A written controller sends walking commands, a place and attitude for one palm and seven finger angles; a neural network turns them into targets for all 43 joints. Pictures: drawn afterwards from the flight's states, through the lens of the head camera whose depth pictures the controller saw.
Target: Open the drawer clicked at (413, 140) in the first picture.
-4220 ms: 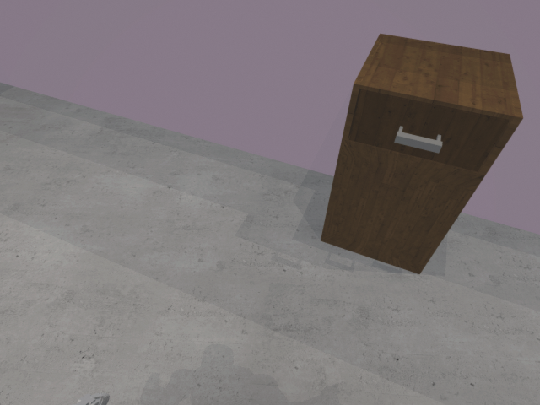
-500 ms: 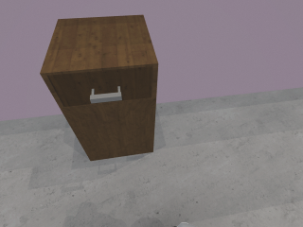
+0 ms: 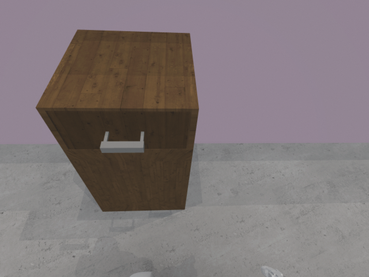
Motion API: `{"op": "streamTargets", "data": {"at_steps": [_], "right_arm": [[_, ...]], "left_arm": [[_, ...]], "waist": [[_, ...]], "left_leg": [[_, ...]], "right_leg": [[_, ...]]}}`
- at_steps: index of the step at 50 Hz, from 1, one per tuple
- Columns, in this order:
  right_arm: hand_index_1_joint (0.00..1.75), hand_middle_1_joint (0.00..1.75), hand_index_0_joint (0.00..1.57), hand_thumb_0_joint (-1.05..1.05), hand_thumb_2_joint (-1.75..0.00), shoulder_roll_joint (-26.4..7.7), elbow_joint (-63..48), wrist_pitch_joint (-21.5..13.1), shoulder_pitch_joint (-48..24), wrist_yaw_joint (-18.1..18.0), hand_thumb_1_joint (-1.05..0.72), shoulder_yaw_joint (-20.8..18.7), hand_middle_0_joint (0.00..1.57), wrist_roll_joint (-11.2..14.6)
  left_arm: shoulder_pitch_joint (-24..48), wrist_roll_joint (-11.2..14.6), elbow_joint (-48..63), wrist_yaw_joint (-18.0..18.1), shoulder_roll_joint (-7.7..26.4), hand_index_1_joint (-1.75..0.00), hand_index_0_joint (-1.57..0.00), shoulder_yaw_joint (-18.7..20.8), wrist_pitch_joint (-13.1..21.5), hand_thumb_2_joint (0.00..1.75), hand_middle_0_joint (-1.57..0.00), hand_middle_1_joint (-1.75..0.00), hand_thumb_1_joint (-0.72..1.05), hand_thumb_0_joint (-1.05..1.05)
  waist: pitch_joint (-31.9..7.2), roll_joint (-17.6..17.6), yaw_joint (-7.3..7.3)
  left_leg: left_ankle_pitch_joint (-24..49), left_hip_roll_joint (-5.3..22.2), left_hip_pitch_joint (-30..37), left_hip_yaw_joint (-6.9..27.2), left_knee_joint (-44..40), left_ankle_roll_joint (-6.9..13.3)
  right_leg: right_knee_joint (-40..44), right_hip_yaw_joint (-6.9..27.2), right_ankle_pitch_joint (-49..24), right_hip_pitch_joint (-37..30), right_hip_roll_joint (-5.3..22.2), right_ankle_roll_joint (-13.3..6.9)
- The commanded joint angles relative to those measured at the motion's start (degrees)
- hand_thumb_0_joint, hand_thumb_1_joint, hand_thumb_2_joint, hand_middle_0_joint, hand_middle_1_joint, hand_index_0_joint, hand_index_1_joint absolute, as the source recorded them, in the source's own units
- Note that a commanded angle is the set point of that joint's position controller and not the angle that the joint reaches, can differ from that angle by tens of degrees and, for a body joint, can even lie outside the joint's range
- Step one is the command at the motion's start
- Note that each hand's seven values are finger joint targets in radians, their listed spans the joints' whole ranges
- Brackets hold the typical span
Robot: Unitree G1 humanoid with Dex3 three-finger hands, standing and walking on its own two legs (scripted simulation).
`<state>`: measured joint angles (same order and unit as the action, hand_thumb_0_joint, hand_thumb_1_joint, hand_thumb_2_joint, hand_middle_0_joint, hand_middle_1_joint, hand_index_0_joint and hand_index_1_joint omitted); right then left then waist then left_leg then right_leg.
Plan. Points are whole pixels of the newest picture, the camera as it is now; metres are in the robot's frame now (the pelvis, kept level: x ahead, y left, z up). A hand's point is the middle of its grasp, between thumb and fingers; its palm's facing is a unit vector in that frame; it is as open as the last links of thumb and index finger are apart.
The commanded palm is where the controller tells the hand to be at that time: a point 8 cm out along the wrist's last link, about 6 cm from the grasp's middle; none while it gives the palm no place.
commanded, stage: come to a stop and stand still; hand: left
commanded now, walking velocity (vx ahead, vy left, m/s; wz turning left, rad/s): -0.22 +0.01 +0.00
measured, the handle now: (123, 140) +0.48 +0.23 -0.08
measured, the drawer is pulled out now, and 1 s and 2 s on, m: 0.00 0.00 0.00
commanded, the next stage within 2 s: look again from close up in 1.16 s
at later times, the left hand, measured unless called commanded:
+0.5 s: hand out of the picture -0.02 +0.12 -0.14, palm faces +0.09 -0.95 -0.29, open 7.4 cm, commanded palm none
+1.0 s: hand out of the picture -0.04 +0.17 -0.17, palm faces +0.07 -0.98 -0.20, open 7.4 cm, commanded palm none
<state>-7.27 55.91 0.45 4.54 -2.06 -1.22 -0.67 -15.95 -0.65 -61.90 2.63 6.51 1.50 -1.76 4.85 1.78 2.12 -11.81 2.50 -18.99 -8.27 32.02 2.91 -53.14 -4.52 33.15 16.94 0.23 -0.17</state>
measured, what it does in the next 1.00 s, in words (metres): steps on the spot: right foot, then left foot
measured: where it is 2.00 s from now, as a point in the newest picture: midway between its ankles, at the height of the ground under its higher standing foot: outside the picture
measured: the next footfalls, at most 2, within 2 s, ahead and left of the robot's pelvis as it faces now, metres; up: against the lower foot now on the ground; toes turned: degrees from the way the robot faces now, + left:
right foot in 0.22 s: -0.01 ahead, -0.12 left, +0.00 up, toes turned +3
left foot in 0.74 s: -0.02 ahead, +0.10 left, +0.00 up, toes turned +2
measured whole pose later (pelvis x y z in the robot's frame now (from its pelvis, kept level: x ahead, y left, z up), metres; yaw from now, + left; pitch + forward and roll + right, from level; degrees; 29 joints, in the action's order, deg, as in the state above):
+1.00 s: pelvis -0.03 -0.01 +0.01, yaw +1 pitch +0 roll +1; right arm -9.2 60.5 0.3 10.6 -2.3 -0.8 -0.3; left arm -16.1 -1.2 -63.9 1.5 8.8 1.0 -0.6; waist 0.7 0.6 1.9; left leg -16.9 -0.2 -9.1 -5.0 26.2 0.9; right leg -29.0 -2.7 17.1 11.4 2.7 0.2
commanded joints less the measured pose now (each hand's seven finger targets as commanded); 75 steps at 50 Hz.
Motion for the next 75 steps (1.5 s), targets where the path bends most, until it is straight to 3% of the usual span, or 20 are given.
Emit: {"op": "streamTargets", "data": {"at_steps": [1,9,10,11,12,13,17,23,30,34,35,37,41,45,51,62,63,65,68,75], "right_arm": [[0.3,0.3,0.2,0.0,-0.9,-11.4,-2.45,1.41,3.59,-0.76,-0.9,-3.1,0.2,-0.72],[0.3,0.3,0.2,0.0,-0.9,-11.44,-3.2,2.34,1.05,1.29,-0.9,-4.21,0.2,-0.65],[0.3,0.3,0.2,0.0,-0.9,-9.23,-3.1,2.48,2.57,1.6,-0.9,-4.06,0.2,-0.3],[0.3,0.3,0.2,0.0,-0.9,-5.12,-4.05,2.66,4.09,1.91,-0.9,-3.59,0.2,0.09],[0.3,0.3,0.2,0.0,-0.9,-6.61,-5.39,3.07,1.63,1.97,-0.9,-3.85,0.2,-0.26],[0.3,0.3,0.2,0.0,-0.9,-7.85,-5.27,3.67,1.53,2.31,-0.9,-4.16,0.2,-0.6],[0.3,0.3,0.2,0.0,-0.9,-9.09,-1.93,3.12,6.03,2.82,-0.9,-3.83,0.2,-0.93],[0.3,0.3,0.2,0.0,-0.9,-8.84,-2.09,2.4,5.4,2.34,-0.9,-2.96,0.2,-0.65],[0.3,0.3,0.2,0.0,-0.9,-7.57,-1.88,1.6,6.15,2.07,-0.9,-2.0,0.2,0.18],[0.3,0.3,0.2,0.0,-0.9,-6.98,0.94,0.48,12.83,1.57,-0.9,-1.57,0.2,0.37],[0.3,0.3,0.2,0.0,-0.9,-8.17,1.99,-0.18,14.84,1.37,-0.9,-1.47,0.2,0.28],[0.3,0.3,0.2,0.0,-0.9,-14.28,1.12,-0.58,13.73,0.92,-0.9,-2.41,0.2,-0.35],[0.3,0.3,0.2,0.0,-0.9,-9.82,1.24,-0.43,6.94,-0.04,-0.9,-0.75,0.2,-0.47],[0.3,0.3,0.2,0.0,-0.9,-8.77,2.24,-0.82,8.5,-0.45,-0.9,-0.44,0.2,-0.18],[0.3,0.3,0.2,0.0,-0.9,-6.81,4.62,-1.11,11.29,-0.1,-0.9,-0.35,0.2,0.25],[0.3,0.3,0.2,0.0,-0.9,-6.09,8.27,-1.65,13.82,-0.44,-0.9,1.05,0.2,0.12],[0.3,0.3,0.2,0.0,-0.9,-8.8,3.96,-2.54,9.81,0.68,-0.9,0.84,0.2,0.68],[0.3,0.3,0.2,0.0,-0.9,-5.17,3.29,-2.12,14.12,0.74,-0.9,1.44,0.2,-0.23],[0.3,0.3,0.2,0.0,-0.9,-6.86,3.9,-2.61,17.04,0.27,-0.9,1.27,0.2,-0.22],[0.3,0.3,0.2,0.0,-0.9,-6.75,3.85,-2.14,17.39,0.18,-0.9,1.35,0.2,-0.16]], "left_arm": [[-3.95,0.09,3.86,0.44,6.71,-0.3,-0.2,2.73,-0.3,0.9,-0.2,-0.3,0.9,0.0],[-8.53,-0.54,4.69,-0.53,5.81,-0.3,-0.2,2.49,0.25,0.9,-0.2,-0.3,0.9,0.0],[-8.96,-1.06,4.74,-0.38,7.74,-0.3,-0.2,2.57,0.68,0.9,-0.2,-0.3,0.9,0.0],[-6.64,-1.72,6.18,-0.19,13.11,-0.3,-0.2,3.06,1.37,0.9,-0.2,-0.3,0.9,0.0],[-3.66,-1.34,8.29,-0.3,16.89,-0.3,-0.2,3.35,1.13,0.9,-0.2,-0.3,0.9,0.0],[-1.41,-1.32,9.2,-0.3,17.41,-0.3,-0.2,3.48,0.96,0.9,-0.2,-0.3,0.9,0.0],[1.88,-0.99,8.87,-0.25,13.7,-0.3,-0.2,3.27,2.09,0.9,-0.2,-0.3,0.9,0.0],[-7.73,-0.85,5.56,0.31,13.85,-0.3,-0.2,3.46,2.82,0.9,-0.2,-0.3,0.9,0.0],[-5.02,-1.67,5.04,-0.17,14.58,-0.3,-0.2,3.48,2.12,0.9,-0.2,-0.3,0.9,0.0],[-0.9,-0.92,4.31,-0.46,13.88,-0.3,-0.2,3.2,1.6,0.9,-0.2,-0.3,0.9,0.0],[-0.69,-0.52,4.18,-0.48,12.26,-0.3,-0.2,2.78,1.38,0.9,-0.2,-0.3,0.9,0.0],[-2.8,-0.05,4.34,-0.66,6.65,-0.3,-0.2,1.65,0.74,0.9,-0.2,-0.3,0.9,0.0],[-1.91,-0.78,1.64,-1.15,6.38,-0.3,-0.2,0.9,0.12,0.9,-0.2,-0.3,0.9,0.0],[-4.22,-0.31,-0.13,-1.18,5.98,-0.3,-0.2,0.23,1.19,0.9,-0.2,-0.3,0.9,0.0],[-2.91,-0.2,-1.73,-0.67,7.37,-0.3,-0.2,-0.39,2.93,0.9,-0.2,-0.3,0.9,0.0],[-2.9,0.25,-2.82,-0.52,6.78,-0.3,-0.2,-0.68,2.16,0.9,-0.2,-0.3,0.9,0.0],[-6.54,-0.81,-3.5,1.82,8.65,-0.3,-0.2,-1.33,3.86,0.9,-0.2,-0.3,0.9,0.0],[-4.46,-0.23,-1.32,0.76,8.76,-0.3,-0.2,-1.42,4.6,0.9,-0.2,-0.3,0.9,0.0],[-3.62,0.25,-0.29,0.15,8.15,-0.3,-0.2,-1.44,4.13,0.9,-0.2,-0.3,0.9,0.0],[-4.0,0.11,0.35,-0.14,6.59,-0.3,-0.2,-1.68,2.87,0.9,-0.2,-0.3,0.9,0.0]], "waist": [[-8.32,-8.27,-1.68],[-9.77,-7.9,0.72],[-8.05,-0.87,0.87],[-4.83,14.15,-0.05],[-1.77,16.35,0.7],[-1.29,9.44,-0.18],[1.87,7.92,-2.04],[-5.6,6.67,1.75],[-5.24,10.69,1.41],[-6.31,10.97,-2.2],[-7.0,6.53,-2.74],[-5.8,-13.44,-1.69],[2.25,-16.4,-0.28],[-1.98,-9.21,0.01],[-4.42,5.63,-2.44],[-0.97,-3.65,-1.5],[2.57,-3.21,-0.34],[-2.54,-4.02,-2.86],[-11.4,-3.33,-2.83],[-0.48,-2.15,-2.27]], "left_leg": [[43.11,17.1,9.96,12.73,-8.53,10.05],[-1.27,10.78,-0.12,9.59,-7.18,3.39],[-8.05,6.04,-2.96,6.9,-1.61,0.61],[-15.53,-0.86,-9.71,3.9,9.76,-3.46],[-19.1,-2.09,-9.85,7.87,19.14,-3.84],[-16.48,-1.26,-7.48,11.33,25.43,-3.58],[-5.11,-0.94,-13.0,11.66,31.58,-4.27],[-6.88,-1.34,-15.43,10.46,27.11,-6.44],[-12.3,-1.36,-4.24,6.91,10.47,-5.41],[-0.64,-2.74,10.31,3.89,-7.3,-4.49],[3.12,-0.82,14.68,5.14,-11.13,-4.09],[9.19,13.91,12.68,20.81,-16.26,1.92],[-0.09,9.99,1.29,15.95,-21.17,4.1],[16.92,8.19,8.74,11.82,-13.67,3.69],[11.67,3.83,11.73,8.96,-9.91,-1.5],[11.39,4.07,10.3,9.27,-13.97,-1.45],[15.37,4.61,4.75,7.26,-2.78,-2.99],[6.44,1.93,6.11,8.16,-5.97,-1.89],[16.04,3.87,9.62,9.26,-4.59,-0.93],[10.38,4.07,4.11,10.14,-7.44,-0.45]], "right_leg": [[-13.11,5.55,-0.82,7.0,2.0,1.19],[19.26,0.09,-15.92,-7.16,1.98,1.4],[28.23,3.53,-18.83,-8.59,4.2,1.13],[37.69,21.46,-14.71,-5.62,16.44,-2.77],[42.73,29.59,-16.66,2.8,24.55,-7.02],[44.08,27.02,-8.62,8.21,25.04,-9.02],[38.81,16.83,-23.58,0.15,16.93,-4.97],[33.26,14.62,-45.97,-17.74,18.71,-6.93],[34.44,13.32,-41.65,-11.82,18.14,-8.8],[30.5,9.1,-34.42,-4.66,13.4,-4.77],[27.18,7.48,-30.04,-2.24,10.79,-3.23],[18.6,0.46,-8.96,3.75,3.47,0.83],[10.85,2.75,-8.78,1.42,4.23,0.59],[22.84,2.5,-15.38,-2.6,4.04,1.0],[30.97,7.2,-38.4,-6.77,7.62,-1.34],[33.29,5.56,-30.23,-8.84,6.29,-0.83],[31.17,7.54,-44.73,-4.78,8.8,-0.7],[27.45,7.16,-45.64,-8.41,9.02,-2.36],[25.27,5.06,-38.27,-11.03,6.91,-2.53],[26.67,4.77,-27.08,-5.56,5.43,-2.01]]}}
